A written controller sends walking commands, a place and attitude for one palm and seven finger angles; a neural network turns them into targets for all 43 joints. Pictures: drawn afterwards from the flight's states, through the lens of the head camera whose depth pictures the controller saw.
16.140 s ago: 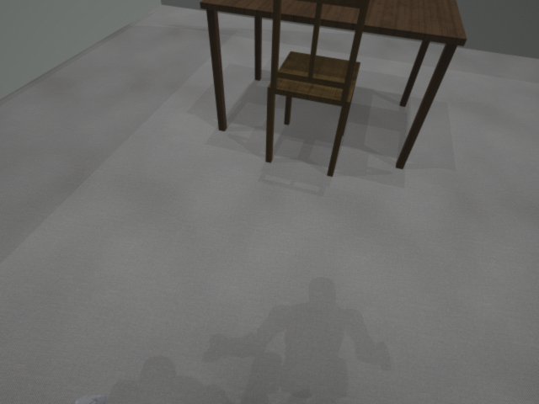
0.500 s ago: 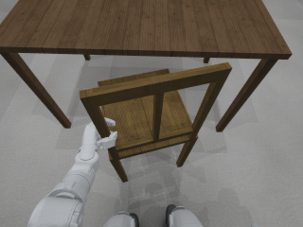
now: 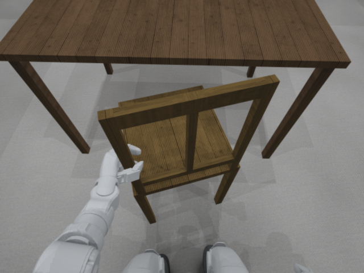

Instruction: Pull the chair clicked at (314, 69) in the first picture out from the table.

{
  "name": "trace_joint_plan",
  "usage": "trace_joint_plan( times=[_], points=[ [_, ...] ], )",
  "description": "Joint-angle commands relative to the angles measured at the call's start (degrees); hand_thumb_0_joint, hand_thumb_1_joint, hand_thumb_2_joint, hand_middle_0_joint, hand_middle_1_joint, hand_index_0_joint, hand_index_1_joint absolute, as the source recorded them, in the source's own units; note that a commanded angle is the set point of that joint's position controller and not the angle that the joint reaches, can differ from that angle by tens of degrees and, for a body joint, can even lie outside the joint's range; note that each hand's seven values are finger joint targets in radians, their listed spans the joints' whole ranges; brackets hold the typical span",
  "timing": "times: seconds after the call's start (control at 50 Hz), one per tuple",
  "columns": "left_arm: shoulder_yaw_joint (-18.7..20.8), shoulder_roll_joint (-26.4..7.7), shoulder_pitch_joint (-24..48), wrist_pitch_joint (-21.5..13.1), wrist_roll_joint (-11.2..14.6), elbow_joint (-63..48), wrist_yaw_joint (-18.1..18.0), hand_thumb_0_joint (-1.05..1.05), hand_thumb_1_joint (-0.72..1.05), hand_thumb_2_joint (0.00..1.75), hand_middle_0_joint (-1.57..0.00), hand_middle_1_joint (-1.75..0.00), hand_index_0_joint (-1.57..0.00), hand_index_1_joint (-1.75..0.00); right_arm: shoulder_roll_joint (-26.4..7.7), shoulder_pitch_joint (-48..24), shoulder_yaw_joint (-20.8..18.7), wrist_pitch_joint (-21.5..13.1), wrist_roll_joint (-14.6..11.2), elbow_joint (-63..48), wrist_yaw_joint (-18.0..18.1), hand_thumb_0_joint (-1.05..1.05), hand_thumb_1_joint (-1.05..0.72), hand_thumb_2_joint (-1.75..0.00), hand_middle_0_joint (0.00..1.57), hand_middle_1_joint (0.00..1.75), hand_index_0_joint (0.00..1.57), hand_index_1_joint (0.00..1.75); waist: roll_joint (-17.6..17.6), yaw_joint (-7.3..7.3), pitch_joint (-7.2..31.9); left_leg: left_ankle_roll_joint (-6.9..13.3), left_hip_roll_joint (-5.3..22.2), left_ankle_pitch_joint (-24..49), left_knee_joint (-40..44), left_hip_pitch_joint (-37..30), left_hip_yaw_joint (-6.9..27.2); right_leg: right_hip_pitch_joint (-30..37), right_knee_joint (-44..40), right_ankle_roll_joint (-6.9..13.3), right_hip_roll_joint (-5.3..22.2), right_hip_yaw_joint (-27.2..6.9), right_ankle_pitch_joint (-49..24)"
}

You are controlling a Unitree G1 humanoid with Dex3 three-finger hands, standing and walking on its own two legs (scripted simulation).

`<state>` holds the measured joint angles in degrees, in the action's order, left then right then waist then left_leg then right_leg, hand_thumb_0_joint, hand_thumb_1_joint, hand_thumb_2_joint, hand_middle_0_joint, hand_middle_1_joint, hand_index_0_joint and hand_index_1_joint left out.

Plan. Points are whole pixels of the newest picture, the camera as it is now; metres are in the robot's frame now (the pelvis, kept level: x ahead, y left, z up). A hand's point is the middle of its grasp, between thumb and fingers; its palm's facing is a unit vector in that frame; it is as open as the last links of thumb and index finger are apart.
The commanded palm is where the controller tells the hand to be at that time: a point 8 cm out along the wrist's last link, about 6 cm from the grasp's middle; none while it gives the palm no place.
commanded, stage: step backward, pulling the chair out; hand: left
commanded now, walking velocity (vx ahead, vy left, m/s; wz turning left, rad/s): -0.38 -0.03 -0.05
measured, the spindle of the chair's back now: (190, 145) +0.42 -0.01 -0.05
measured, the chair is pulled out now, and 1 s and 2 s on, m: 0.15 0.22 0.37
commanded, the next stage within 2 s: none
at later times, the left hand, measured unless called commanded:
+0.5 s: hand (134, 173) +0.35 +0.13 -0.06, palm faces +0.02 -0.98 -0.19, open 5.9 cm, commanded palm +0.36 +0.18 -0.05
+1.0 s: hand (134, 200) +0.28 +0.12 -0.06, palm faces -0.02 -0.98 -0.18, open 5.9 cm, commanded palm +0.28 +0.17 -0.05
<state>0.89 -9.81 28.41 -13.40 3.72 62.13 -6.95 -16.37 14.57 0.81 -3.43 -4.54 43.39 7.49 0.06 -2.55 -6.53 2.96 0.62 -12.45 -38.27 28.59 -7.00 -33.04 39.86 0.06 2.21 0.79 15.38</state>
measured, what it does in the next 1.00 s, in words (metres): steps on the spot: right foot, then left foot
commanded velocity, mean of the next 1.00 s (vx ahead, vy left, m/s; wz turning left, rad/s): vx -0.38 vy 0.01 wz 0.00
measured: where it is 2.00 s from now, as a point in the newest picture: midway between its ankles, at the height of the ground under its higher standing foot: outside the picture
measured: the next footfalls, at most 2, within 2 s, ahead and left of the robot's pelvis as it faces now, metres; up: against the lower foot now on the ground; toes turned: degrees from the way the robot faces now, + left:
right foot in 0.58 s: +0.05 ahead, -0.14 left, +0.00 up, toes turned -5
left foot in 0.86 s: -0.02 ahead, +0.14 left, +0.00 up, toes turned -1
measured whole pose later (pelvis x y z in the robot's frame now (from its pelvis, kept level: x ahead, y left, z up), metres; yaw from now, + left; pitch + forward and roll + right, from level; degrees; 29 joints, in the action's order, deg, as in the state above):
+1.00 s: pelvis -0.10 +0.00 +0.01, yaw -3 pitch +3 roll +0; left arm 2.1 -10.8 31.9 -11.0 2.6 62.7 -5.9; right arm -15.4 13.8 0.1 -2.5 -2.4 43.9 7.6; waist 1.3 -2.4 -8.3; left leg -1.2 1.5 -15.9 -37.6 24.8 -0.4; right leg -27.8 38.8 -0.5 3.1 1.0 12.1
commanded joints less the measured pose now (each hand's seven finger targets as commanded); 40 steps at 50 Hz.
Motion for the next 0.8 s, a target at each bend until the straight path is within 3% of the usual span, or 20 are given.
trace_joint_plan(
  times=[0.0, 0.04, 0.06, 0.1, 0.14, 0.2, 0.22, 0.26, 0.3, 0.36, 0.44, 0.48, 0.54, 0.58, 0.6, 0.64, 0.68, 0.7, 0.74, 0.78],
  points=[
    [0.6, -10.3, 23.0, -3.9, -1.6, -13.8, 0.3, 0.00, 0.90, 0.90, -0.50, -1.45, -0.50, -1.45, -6.7, 0.4, -2.2, -2.5, 1.2, -5.7, 0.7, 0.00, -0.90, -0.90, 0.20, 0.30, 0.20, 0.30, -9.5, 0.95, 22.6, 2.6, 16.8, -1.1, 14.1, -8.0, 16.9, 12.5, 6.1, 0.3, 1.1, -2.2, 3.4],
    [1.6, -11.3, 21.6, -3.4, -2.1, -11.7, 0.4, 0.00, 0.90, 0.90, -0.50, -1.45, -0.50, -1.45, -7.0, 1.3, -2.6, -2.8, 1.5, -5.2, 0.8, 0.00, -0.90, -0.90, 0.20, 0.30, 0.20, 0.30, -4.2, 0.84, 23.2, 1.0, 14.4, 5.9, 9.6, -8.2, 14.0, 15.5, 1.5, 0.4, 1.9, -3.6, -6.0],
    [0.6, -10.5, 21.6, -3.4, -2.4, -11.6, 0.6, 0.00, 0.90, 0.90, -0.50, -1.45, -0.50, -1.45, -6.9, 1.0, -2.6, -2.7, 1.7, -4.9, 0.8, 0.00, -0.90, -0.90, 0.20, 0.30, 0.20, 0.30, -4.8, 0.62, 22.1, -0.1, 13.4, 5.9, 9.0, -7.8, 12.8, 15.0, 0.6, 0.8, 3.1, -5.0, -9.4],
    [1.7, -12.3, 22.5, -3.5, -2.6, -11.8, 0.5, 0.00, 0.90, 0.90, -0.50, -1.45, -0.50, -1.45, -7.1, 0.3, -3.0, -2.1, 1.7, -4.8, 0.9, 0.00, -0.90, -0.90, 0.20, 0.30, 0.20, 0.30, -7.3, 0.88, 21.9, -0.9, 12.9, -3.7, 10.4, -2.9, 12.1, 15.5, 2.5, 1.8, 3.8, -6.1, -2.7],
    [3.4, -14.7, 21.1, -3.7, -2.3, -11.4, 0.2, 0.00, 0.90, 0.90, -0.50, -1.45, -0.50, -1.45, -6.9, 0.8, -3.1, -2.2, 1.4, -4.8, 1.1, 0.00, -0.90, -0.90, 0.20, 0.30, 0.20, 0.30, -4.3, 0.85, 22.6, -1.3, 10.7, -8.5, 7.4, -3.2, 11.3, 14.2, -0.7, 2.7, 5.4, -9.2, -2.1],
    [3.6, -16.3, 20.8, -3.7, -2.1, -10.2, -0.3, 0.00, 0.90, 0.90, -0.50, -1.45, -0.50, -1.45, -6.2, 2.4, -3.3, -2.4, 1.1, -3.9, 0.9, 0.00, -0.90, -0.90, 0.20, 0.30, 0.20, 0.30, 7.0, -0.11, 23.6, -4.3, 3.4, -16.6, -3.9, -8.1, 8.5, 8.2, -15.8, 5.9, 14.6, -20.9, 1.0],
    [3.5, -16.7, 20.3, -3.4, -2.2, -9.8, -0.4, 0.00, 0.90, 0.90, -0.50, -1.45, -0.50, -1.45, -5.7, 2.7, -3.1, -2.4, 1.2, -3.2, 0.6, 0.00, -0.90, -0.90, 0.20, 0.30, 0.20, 0.30, 8.0, 0.06, 24.6, -4.9, 1.7, -15.4, -7.3, -9.5, 8.1, 9.5, -18.9, 6.7, 17.9, -23.0, -1.5],
    [4.1, -17.1, 19.3, -2.6, -2.4, -9.0, -0.3, 0.00, 0.90, 0.90, -0.50, -1.45, -0.50, -1.45, -6.1, 2.5, -2.8, -2.5, 1.1, -2.3, 0.1, 0.00, -0.90, -0.90, 0.20, 0.30, 0.20, 0.30, 8.6, 0.13, 26.0, -5.3, 0.7, -14.9, -9.2, -8.7, 10.2, 14.9, -17.5, 8.2, 19.9, -21.7, -16.9],
    [3.7, -16.0, 20.9, -2.1, -2.6, -9.7, 0.2, 0.00, 0.90, 0.90, -0.50, -1.45, -0.50, -1.45, -6.1, 2.5, -2.4, -2.6, 1.2, -1.4, 0.0, 0.00, -0.90, -0.90, 0.20, 0.30, 0.20, 0.30, 8.0, -0.50, 27.2, -5.1, 1.3, -11.8, -2.6, -9.7, 10.9, 18.8, -13.5, 6.4, 17.7, -16.8, -26.4],
    [3.4, -15.2, 21.1, -2.0, -2.6, -9.3, 0.3, 0.00, 0.90, 0.90, -0.50, -1.45, -0.50, -1.45, -7.9, 2.5, -3.1, -2.2, 1.3, -1.4, 0.8, 0.00, -0.90, -0.90, 0.20, 0.30, 0.20, 0.30, 1.7, -0.04, 26.1, -3.3, 6.2, 7.3, 9.1, -11.3, 12.7, 18.9, -7.9, 1.2, 9.0, -8.8, -25.0],
    [0.7, -10.7, 27.3, -3.3, -2.2, -12.5, 0.8, 0.00, 0.90, 0.90, -0.50, -1.45, -0.50, -1.45, -7.1, -0.5, -2.7, -1.8, 1.5, -4.4, 0.6, 0.00, -0.90, -0.90, 0.20, 0.30, 0.20, 0.30, -13.8, 0.59, 24.8, 1.1, 15.7, 7.8, 14.6, -9.8, 16.8, 13.2, 5.6, -0.4, 1.6, -1.8, 0.2],
    [1.9, -11.3, 27.2, -3.6, -2.5, -12.3, 0.6, 0.00, 0.90, 0.90, -0.50, -1.45, -0.50, -1.45, -6.3, 0.9, -2.9, -2.0, 2.2, -3.7, 0.4, 0.00, -0.90, -0.90, 0.20, 0.30, 0.20, 0.30, -14.2, 0.69, 25.3, 2.2, 17.7, 20.9, 11.4, -14.6, 17.3, 11.3, 6.8, -0.2, 1.3, -1.7, 3.7],
    [3.1, -12.1, 25.7, -3.8, -3.2, -10.2, 0.8, 0.00, 0.90, 0.90, -0.50, -1.45, -0.50, -1.45, -6.7, 2.0, -3.4, -2.3, 2.6, -2.7, -0.2, 0.00, -0.90, -0.90, 0.20, 0.30, 0.20, 0.30, -8.4, 0.35, 25.5, 1.3, 17.3, 30.7, 6.0, -17.2, 15.7, 14.7, 0.4, -0.1, 1.7, -2.3, -6.7],
    [2.7, -12.8, 25.9, -4.4, -3.7, -10.9, 1.1, 0.00, 0.90, 0.90, -0.50, -1.45, -0.50, -1.45, -6.8, 2.1, -3.4, -2.1, 2.7, -2.5, -0.3, 0.00, -0.90, -0.90, 0.20, 0.30, 0.20, 0.30, -10.6, -0.23, 25.2, -0.5, 15.5, 26.9, 5.0, -14.6, 13.2, 17.8, -2.3, 0.4, 3.4, -3.6, -18.8],
    [5.0, -15.7, 24.9, -4.3, -3.5, -9.7, 0.8, 0.00, 0.90, 0.90, -0.50, -1.45, -0.50, -1.45, -6.8, 2.1, -3.9, -2.0, 2.3, -2.1, 0.0, 0.00, -0.90, -0.90, 0.20, 0.30, 0.20, 0.30, -7.7, -0.25, 28.3, -1.8, 14.2, 23.6, 3.2, -13.3, 11.9, 20.9, -2.8, 0.9, 4.9, -5.7, -25.4],
    [6.0, -18.1, 22.3, -3.8, -3.2, -8.3, 0.6, 0.00, 0.90, 0.90, -0.50, -1.45, -0.50, -1.45, -6.4, 1.7, -4.1, -1.7, 1.9, -2.6, 0.6, 0.00, -0.90, -0.90, 0.20, 0.30, 0.20, 0.30, -0.3, -0.47, 29.9, -4.2, 9.0, 6.7, -1.1, -9.6, 10.3, 21.6, -6.8, 3.5, 10.8, -13.0, -27.8],
    [5.9, -19.1, 21.6, -3.1, -2.9, -8.1, 0.2, 0.00, 0.90, 0.90, -0.50, -1.45, -0.50, -1.45, -5.7, 0.5, -3.8, -1.8, 1.8, -2.7, 0.4, 0.00, -0.90, -0.90, 0.20, 0.30, 0.20, 0.30, 3.3, -0.23, 28.2, -5.8, 3.2, -13.4, -8.7, -9.6, 8.7, 17.6, -15.9, 6.3, 18.1, -19.6, -21.4],
    [5.8, -19.1, 21.2, -2.4, -3.0, -7.4, 0.0, 0.00, 0.90, 0.90, -0.50, -1.45, -0.50, -1.45, -5.6, -0.5, -3.5, -1.8, 1.8, -2.8, 0.3, 0.00, -0.90, -0.90, 0.20, 0.30, 0.20, 0.30, 5.6, 0.49, 26.5, -5.7, 1.8, -17.7, -12.9, -7.1, 10.2, 17.1, -18.1, 7.3, 19.7, -20.0, -16.6],
    [5.9, -18.0, 19.7, -1.0, -3.0, -7.5, 0.2, 0.00, 0.90, 0.90, -0.50, -1.45, -0.50, -1.45, -6.2, -0.4, -2.8, -1.9, 2.2, -2.0, 0.0, 0.00, -0.90, -0.90, 0.20, 0.30, 0.20, 0.30, 6.2, 0.69, 25.6, -5.4, 1.2, -18.3, -12.7, -5.8, 12.7, 19.8, -17.1, 8.1, 19.9, -17.3, -21.6],
    [5.4, -16.0, 20.5, -0.5, -2.9, -8.3, 0.6, 0.00, 0.90, 0.90, -0.50, -1.45, -0.50, -1.45, -6.0, 0.9, -2.1, -1.9, 2.2, -1.1, 0.0, 0.00, -0.90, -0.90, 0.20, 0.30, 0.20, 0.30, 7.9, 0.02, 26.8, -5.2, 1.7, -14.6, -2.6, -7.7, 12.1, 23.4, -13.5, 5.9, 17.1, -12.0, -27.1]
  ],
)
